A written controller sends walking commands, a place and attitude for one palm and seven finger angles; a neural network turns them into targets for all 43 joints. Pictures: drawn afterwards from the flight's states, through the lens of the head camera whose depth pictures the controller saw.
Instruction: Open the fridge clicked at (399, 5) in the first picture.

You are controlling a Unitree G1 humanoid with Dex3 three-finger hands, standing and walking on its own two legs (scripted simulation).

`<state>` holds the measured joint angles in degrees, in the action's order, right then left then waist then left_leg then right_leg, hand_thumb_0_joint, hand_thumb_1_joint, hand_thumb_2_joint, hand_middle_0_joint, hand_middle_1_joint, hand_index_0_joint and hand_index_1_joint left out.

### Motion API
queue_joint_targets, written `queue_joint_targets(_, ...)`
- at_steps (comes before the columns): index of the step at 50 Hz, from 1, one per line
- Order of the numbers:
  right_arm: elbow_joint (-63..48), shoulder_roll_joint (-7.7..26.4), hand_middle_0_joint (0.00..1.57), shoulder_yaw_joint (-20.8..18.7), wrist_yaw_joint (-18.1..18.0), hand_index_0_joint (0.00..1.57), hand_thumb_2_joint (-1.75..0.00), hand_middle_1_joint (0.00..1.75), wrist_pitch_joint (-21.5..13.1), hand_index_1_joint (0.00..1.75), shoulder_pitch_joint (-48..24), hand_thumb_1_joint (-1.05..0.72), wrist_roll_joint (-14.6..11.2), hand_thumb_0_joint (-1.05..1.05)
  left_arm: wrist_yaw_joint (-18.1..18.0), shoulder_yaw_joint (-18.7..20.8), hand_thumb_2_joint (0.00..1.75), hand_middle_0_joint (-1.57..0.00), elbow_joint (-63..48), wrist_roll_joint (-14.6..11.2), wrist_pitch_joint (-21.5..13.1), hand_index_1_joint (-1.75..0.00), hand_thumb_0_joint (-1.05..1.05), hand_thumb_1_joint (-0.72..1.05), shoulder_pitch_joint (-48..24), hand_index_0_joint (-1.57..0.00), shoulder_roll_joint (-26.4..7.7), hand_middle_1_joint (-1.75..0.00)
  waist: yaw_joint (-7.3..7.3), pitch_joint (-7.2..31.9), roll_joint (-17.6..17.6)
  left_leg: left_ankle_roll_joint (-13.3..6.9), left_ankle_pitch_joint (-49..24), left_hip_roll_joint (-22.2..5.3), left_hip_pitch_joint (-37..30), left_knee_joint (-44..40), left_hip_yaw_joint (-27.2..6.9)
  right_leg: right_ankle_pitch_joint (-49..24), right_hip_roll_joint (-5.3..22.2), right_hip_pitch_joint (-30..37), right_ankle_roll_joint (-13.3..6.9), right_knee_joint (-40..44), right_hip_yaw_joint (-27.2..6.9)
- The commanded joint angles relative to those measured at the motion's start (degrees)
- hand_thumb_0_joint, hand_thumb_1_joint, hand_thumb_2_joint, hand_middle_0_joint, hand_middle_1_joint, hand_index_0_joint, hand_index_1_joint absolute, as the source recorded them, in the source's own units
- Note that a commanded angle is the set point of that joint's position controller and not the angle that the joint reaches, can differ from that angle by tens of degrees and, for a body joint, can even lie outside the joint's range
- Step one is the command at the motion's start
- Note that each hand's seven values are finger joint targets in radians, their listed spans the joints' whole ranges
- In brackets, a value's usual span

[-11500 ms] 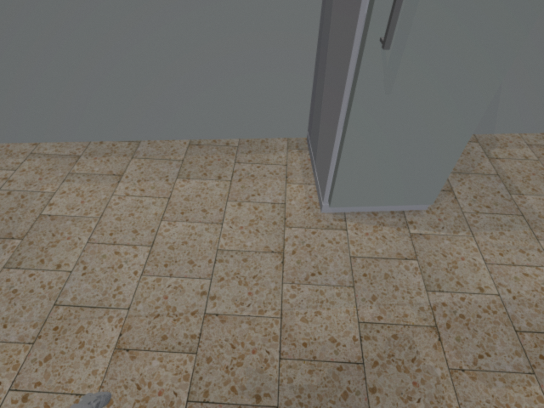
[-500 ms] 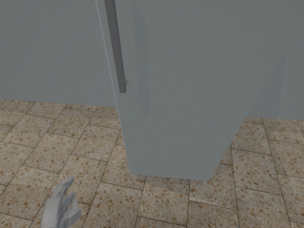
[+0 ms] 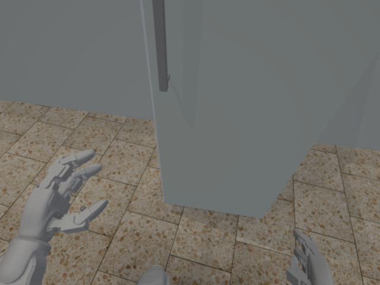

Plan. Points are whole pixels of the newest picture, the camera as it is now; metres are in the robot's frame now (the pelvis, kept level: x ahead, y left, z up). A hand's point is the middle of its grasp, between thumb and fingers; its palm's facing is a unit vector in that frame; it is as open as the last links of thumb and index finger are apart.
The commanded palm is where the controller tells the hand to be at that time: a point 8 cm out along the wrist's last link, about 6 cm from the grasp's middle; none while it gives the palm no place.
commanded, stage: raise the hand to about handle height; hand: left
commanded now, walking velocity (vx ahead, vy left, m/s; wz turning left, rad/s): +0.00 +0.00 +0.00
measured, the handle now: (161, 8) +0.55 +0.13 +0.30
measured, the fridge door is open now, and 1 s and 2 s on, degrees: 0 0 0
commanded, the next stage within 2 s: move the hooked fingers beside the handle in 1.46 s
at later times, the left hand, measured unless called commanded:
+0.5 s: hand (50, 162) +0.26 +0.26 +0.17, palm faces -0.01 -0.99 -0.10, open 12.8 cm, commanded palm +0.23 +0.31 +0.18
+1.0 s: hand (6, 100) +0.28 +0.29 +0.27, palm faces +0.04 -0.99 -0.12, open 14.0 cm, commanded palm +0.25 +0.32 +0.26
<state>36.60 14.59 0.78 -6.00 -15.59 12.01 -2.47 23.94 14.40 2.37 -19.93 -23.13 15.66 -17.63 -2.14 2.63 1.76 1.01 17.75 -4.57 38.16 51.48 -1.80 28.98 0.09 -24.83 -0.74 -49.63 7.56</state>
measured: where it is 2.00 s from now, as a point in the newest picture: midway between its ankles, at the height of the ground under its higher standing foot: outside the picture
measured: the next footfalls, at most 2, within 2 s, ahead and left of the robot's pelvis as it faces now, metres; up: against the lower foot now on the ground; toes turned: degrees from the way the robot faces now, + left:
none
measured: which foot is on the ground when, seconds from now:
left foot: down 0.00-1.00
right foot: down 0.00-1.00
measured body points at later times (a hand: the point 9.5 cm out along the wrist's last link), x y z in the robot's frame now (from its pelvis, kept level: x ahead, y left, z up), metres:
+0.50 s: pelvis +0.01 +0.02 +0.03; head +0.01 +0.02 +0.48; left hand +0.25 +0.31 +0.18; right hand +0.20 -0.22 -0.02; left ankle +0.09 +0.13 -0.69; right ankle -0.03 -0.11 -0.69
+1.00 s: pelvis +0.01 +0.00 +0.04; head -0.02 -0.02 +0.49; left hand +0.27 +0.34 +0.28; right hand +0.20 -0.22 -0.03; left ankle +0.09 +0.13 -0.69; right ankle -0.03 -0.11 -0.69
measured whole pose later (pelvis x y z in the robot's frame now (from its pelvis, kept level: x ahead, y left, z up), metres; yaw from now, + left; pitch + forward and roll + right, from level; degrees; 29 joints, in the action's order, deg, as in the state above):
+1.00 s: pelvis +0.01 +0.00 +0.04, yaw +0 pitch -3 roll -1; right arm 35.5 15.6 5.5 -6.2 -13.1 13.0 -5.5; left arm 28.9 28.4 8.0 -21.8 12.1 -11.5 -32.4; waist -3.7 1.0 4.6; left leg 0.8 8.1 -3.1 17.0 28.2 0.2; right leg 18.5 0.5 -4.8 -0.4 -26.6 6.7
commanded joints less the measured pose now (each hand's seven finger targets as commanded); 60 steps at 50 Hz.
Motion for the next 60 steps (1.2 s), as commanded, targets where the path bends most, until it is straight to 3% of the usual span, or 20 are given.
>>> queue_joint_targets(1, -10.9, 7.6, 0.2, -2.9, -0.9, 0.2, -0.9, 0.3, -2.8, 0.3, -3.5, -0.9, -1.0, 0.0, 2.9, 9.2, 0.57, -0.25, -6.0, -1.2, 9.5, -0.8, 0.0, 0.13, -3.4, -0.25, -14.8, -0.8, -0.11, 8.7, 2.2, -3.0, -4.1, 3.4, -15.9, -11.0, 0.6, -10.1, 0.6, -3.3, 1.1, 15.4, -8.0)
queue_joint_targets(4, -13.3, 6.2, 0.2, -2.7, -0.1, 0.2, -0.9, 0.3, -2.4, 0.3, -4.6, -0.9, -0.8, 0.0, 0.4, 16.3, 0.54, -0.26, -12.7, -5.2, 11.9, -0.84, 0.0, 0.06, -0.4, -0.26, -15.9, -0.84, -2.46, 14.7, -1.0, -2.8, -11.3, 3.5, -19.7, -12.4, 0.8, -20.1, -0.6, 2.4, 1.3, 14.0, -4.7)
queue_joint_targets(5, -13.4, 5.7, 0.2, -2.5, 0.3, 0.2, -0.9, 0.3, -2.7, 0.3, -4.8, -0.9, -0.6, 0.0, -0.7, 17.8, 0.53, -0.26, -13.6, -5.8, 11.8, -0.86, 0.0, 0.04, 0.9, -0.26, -16.1, -0.86, -3.21, 14.6, -1.0, -2.7, -12.9, 3.6, -20.1, -12.8, 0.9, -22.3, -1.2, 3.7, 1.1, 13.7, -4.0)
queue_joint_targets(8, -13.3, 5.6, 0.2, -2.1, 1.3, 0.2, -0.9, 0.3, -3.7, 0.3, -3.2, -0.9, -0.6, 0.0, -3.1, 12.7, 0.5, -0.27, -20.3, -5.8, 9.8, -0.9, 0.0, -0.03, -0.9, -0.27, -10.5, -0.9, -1.13, 12.5, 2.9, -2.3, -14.0, 3.6, -23.5, -14.1, 1.5, -23.7, -2.2, 0.9, 0.9, 13.8, -2.2)
queue_joint_targets(10, -12.4, 6.3, 0.2, -2.4, 1.6, 0.2, -0.9, 0.3, -3.8, 0.3, -2.1, -0.9, -0.5, 0.0, -3.1, 10.7, 0.48, -0.27, -17.2, -4.6, 10.5, -0.93, 0.0, -0.08, -1.2, -0.27, -9.2, -0.93, -0.03, 9.0, -0.4, -2.5, -13.1, 3.3, -22.7, -14.5, 1.5, -23.4, -2.5, -0.2, 1.1, 14.9, -2.3)
queue_joint_targets(12, -11.7, 7.3, 0.2, -2.4, 1.4, 0.2, -0.9, 0.3, -3.8, 0.3, -1.3, -0.9, -1.0, 0.0, -2.0, 8.3, 0.46, -0.27, -16.2, -3.2, 11.9, -0.96, 0.0, -0.13, -4.4, -0.27, -9.5, -0.96, 1.32, 7.2, 0.9, -2.5, -10.6, 3.3, -22.8, -15.5, 1.3, -20.9, -2.1, -1.6, 1.4, 15.9, -2.5)
queue_joint_targets(15, -11.3, 8.2, 0.2, -2.2, 0.4, 0.2, -0.9, 0.3, -3.6, 0.3, -1.5, -0.9, -1.3, 0.0, -0.5, 9.3, 0.43, -0.28, -15.4, -2.3, 14.8, -1.0, 0.0, -0.2, -8.5, -0.28, -13.3, -1.0, 1.14, 6.1, 0.6, -2.7, -7.9, 3.3, -23.5, -17.2, 0.8, -17.2, -2.0, -0.9, 1.2, 18.1, -3.0)
queue_joint_targets(20, -11.3, 7.6, 0.2, -1.0, -1.1, 0.2, -0.9, 0.3, -3.8, 0.3, -3.2, -0.9, -1.2, 0.0, -1.2, 15.2, 0.38, -0.29, -23.3, -2.4, 14.7, -1.08, 0.0, -0.31, -19.7, -0.29, -20.8, -1.08, 0.19, 11.3, 4.8, -2.6, -8.4, 3.3, -29.7, -19.8, -0.1, -15.2, -2.1, 3.2, 0.3, 19.9, -2.7)
queue_joint_targets(24, -10.8, 6.8, 0.2, -0.3, -1.1, 0.2, -0.9, 0.3, -4.0, 0.3, -4.1, -0.9, -1.4, 0.0, -1.6, 16.0, 0.34, -0.29, -21.0, -3.8, 15.5, -1.14, 0.0, -0.41, -19.9, -0.29, -19.4, -1.14, -0.1, 9.6, 7.5, -2.0, -9.4, 3.4, -32.2, -22.0, -0.4, -17.2, -2.2, 5.0, 0.0, 21.7, -2.0)
queue_joint_targets(26, -10.5, 7.1, 0.2, -0.2, -0.8, 0.2, -0.9, 0.3, -3.5, 0.3, -4.5, -0.9, -1.8, 0.0, -0.3, 15.9, 0.32, -0.3, -15.3, -4.4, 18.6, -1.17, 0.0, -0.45, -19.3, -0.3, -19.0, -1.17, -0.37, 6.4, 4.9, -2.1, -8.7, 3.6, -30.3, -22.8, 0.0, -17.8, -2.2, 5.6, 0.2, 23.2, -2.1)
queue_joint_targets(30, -11.1, 7.6, 0.2, 0.3, -0.8, 0.2, -0.9, 0.3, -2.0, 0.3, -5.2, -0.9, -2.7, 0.0, 2.2, 13.9, 0.3, -0.3, -6.8, -3.7, 26.7, -1.2, 0.0, -0.5, -21.5, -0.3, -19.2, -1.2, -0.76, 0.6, 3.9, -2.1, -4.9, 4.0, -28.2, -24.8, 0.1, -15.0, -2.0, 4.6, 0.6, 26.4, -3.1)
queue_joint_targets(32, -12.0, 7.8, 0.2, 0.7, -0.9, 0.2, -0.9, 0.3, -1.2, 0.3, -5.7, -0.9, -3.0, 0.0, 2.9, 13.1, 0.3, -0.3, -8.5, -3.1, 29.3, -1.2, 0.0, -0.5, -26.7, -0.3, -20.6, -1.2, -0.37, 1.5, 2.6, -2.3, -4.0, 4.2, -28.9, -25.4, -0.1, -13.7, -1.9, 4.7, 0.7, 26.9, -3.0)
queue_joint_targets(36, -12.8, 7.2, 0.2, 1.1, -1.0, 0.2, -0.9, 0.3, -1.6, 0.3, -7.2, -0.9, -2.6, 0.0, 2.5, 17.3, 0.3, -0.3, -17.2, -3.2, 27.5, -1.2, 0.0, -0.5, -35.9, -0.3, -26.6, -1.2, -0.53, 8.4, 4.0, -2.6, -7.2, 4.6, -34.0, -25.0, -0.1, -15.0, -1.9, 7.6, 0.4, 27.7, -3.8)
queue_joint_targets(40, -11.6, 6.9, 0.2, 1.7, -1.1, 0.2, -0.9, 0.3, -2.2, 0.3, -7.1, -0.9, -2.2, 0.0, 2.0, 21.6, 0.3, -0.3, -17.5, -3.5, 24.4, -1.2, 0.0, -0.5, -38.1, -0.3, -30.3, -1.2, -1.03, 10.5, 5.7, -2.5, -8.7, 4.6, -36.4, -25.5, 0.1, -16.2, -2.1, 9.7, 0.1, 28.7, -3.8)
queue_joint_targets(44, -10.3, 7.3, 0.2, 1.7, -1.2, 0.2, -0.9, 0.3, -1.8, 0.3, -7.3, -0.9, -2.9, 0.0, 3.5, 20.0, 0.3, -0.3, -7.6, -3.2, 28.4, -1.2, 0.0, -0.5, -39.6, -0.3, -28.9, -1.2, -0.76, 4.2, 6.7, -2.3, -6.2, 4.9, -34.2, -27.1, 0.0, -15.3, -1.6, 8.0, 0.3, 30.1, -3.9)
queue_joint_targets(48, -10.8, 8.2, 0.2, 1.8, -1.0, 0.2, -0.9, 0.3, -0.9, 0.3, -7.5, -0.9, -3.7, 0.0, 5.9, 16.7, 0.3, -0.3, -0.3, -2.2, 34.7, -1.2, 0.0, -0.5, -43.2, -0.3, -28.9, -1.2, -0.56, 1.5, 1.8, -2.6, -4.7, 5.1, -31.9, -27.2, -0.3, -13.4, -0.9, 6.4, 1.1, 31.2, -4.7)
queue_joint_targets(50, -11.4, 8.4, 0.2, 1.5, -0.4, 0.2, -0.9, 0.3, -0.5, 0.3, -7.3, -0.9, -3.9, 0.0, 7.3, 14.9, 0.3, -0.3, 3.7, -2.4, 36.6, -1.2, 0.0, -0.5, -39.9, -0.3, -26.7, -1.2, -0.7, 2.0, -1.1, -2.7, -5.6, 5.1, -31.4, -25.9, -0.1, -14.3, -0.4, 6.5, 1.5, 31.1, -6.1)
queue_joint_targets(55, -13.1, 8.1, 0.2, 1.2, 0.5, 0.2, -0.9, 0.3, -0.3, 0.3, -8.9, -0.9, -3.6, 0.0, 7.9, 19.2, 0.3, -0.3, -6.9, -3.8, 32.9, -1.2, 0.0, -0.5, -41.8, -0.3, -30.5, -1.2, -1.46, 9.9, -2.0, -2.8, -12.0, 5.3, -33.7, -22.8, 0.4, -23.9, 0.5, 10.1, 2.4, 28.0, -7.5)
queue_joint_targets(57, -13.4, 7.6, 0.2, 1.1, 0.5, 0.2, -0.9, 0.3, -0.9, 0.3, -8.8, -0.9, -3.2, 0.0, 6.8, 22.1, 0.3, -0.3, -11.4, -4.0, 30.1, -1.2, 0.0, -0.5, -43.2, -0.3, -32.5, -1.2, -1.77, 12.7, 1.3, -2.9, -14.1, 5.6, -35.9, -23.0, 0.7, -26.8, 0.1, 11.4, 1.6, 27.1, -6.5)
queue_joint_targets(60, -12.7, 7.5, 0.2, 1.0, 0.4, 0.2, -0.9, 0.3, -1.2, 0.3, -7.8, -0.9, -2.8, 0.0, 4.3, 25.1, 0.3, -0.3, -13.4, -3.5, 28.2, -1.2, 0.0, -0.5, -41.8, -0.3, -34.7, -1.2, -2.42, 11.8, 3.4, -3.0, -15.8, 5.4, -36.9, -23.9, 1.4, -27.1, -1.0, 11.3, 0.9, 27.2, -4.7)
